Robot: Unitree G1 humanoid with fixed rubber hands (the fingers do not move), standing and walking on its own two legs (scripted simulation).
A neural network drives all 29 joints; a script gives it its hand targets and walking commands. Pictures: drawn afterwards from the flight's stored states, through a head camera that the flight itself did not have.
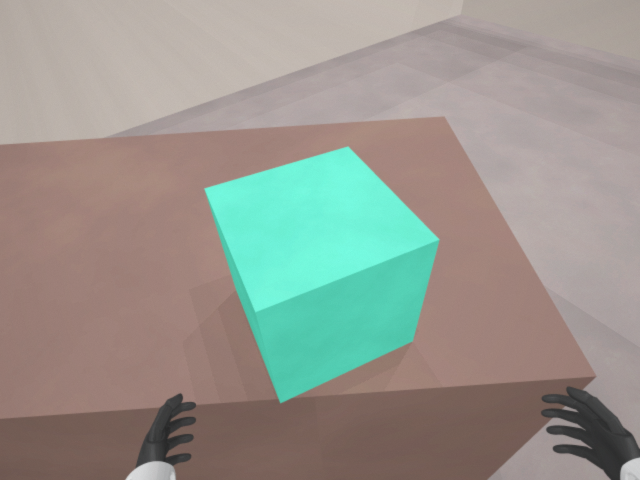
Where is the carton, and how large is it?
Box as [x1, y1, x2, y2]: [204, 147, 438, 402]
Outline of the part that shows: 348,147 204,188 236,290 280,402 411,341 413,338 438,239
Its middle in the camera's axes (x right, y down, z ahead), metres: +0.00 +0.05 +0.56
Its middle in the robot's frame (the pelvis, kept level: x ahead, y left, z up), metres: +0.40 +0.05 +0.04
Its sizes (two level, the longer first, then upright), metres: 0.223 0.222 0.227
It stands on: a pedestal, 0.71 m high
